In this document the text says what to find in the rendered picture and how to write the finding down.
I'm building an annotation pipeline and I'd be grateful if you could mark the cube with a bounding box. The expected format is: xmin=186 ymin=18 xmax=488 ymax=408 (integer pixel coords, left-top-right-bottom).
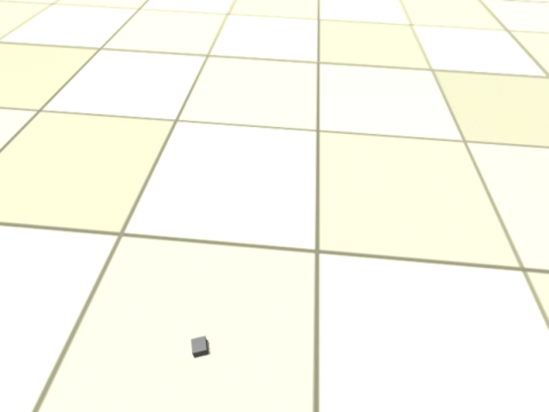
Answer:
xmin=191 ymin=336 xmax=208 ymax=358

